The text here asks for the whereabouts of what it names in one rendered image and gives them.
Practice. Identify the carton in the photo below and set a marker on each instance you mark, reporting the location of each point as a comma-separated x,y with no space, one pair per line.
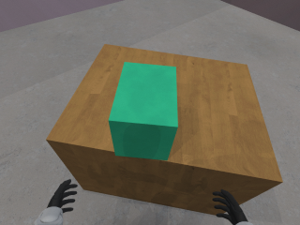
144,115

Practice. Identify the left robot forearm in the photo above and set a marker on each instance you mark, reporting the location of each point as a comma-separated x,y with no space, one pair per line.
50,216

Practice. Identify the pedestal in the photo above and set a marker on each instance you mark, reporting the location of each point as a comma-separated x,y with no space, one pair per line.
221,141

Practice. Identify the left robot hand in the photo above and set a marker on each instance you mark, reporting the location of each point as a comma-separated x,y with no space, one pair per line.
60,194

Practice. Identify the right robot hand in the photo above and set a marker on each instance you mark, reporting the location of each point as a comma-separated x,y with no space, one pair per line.
235,213

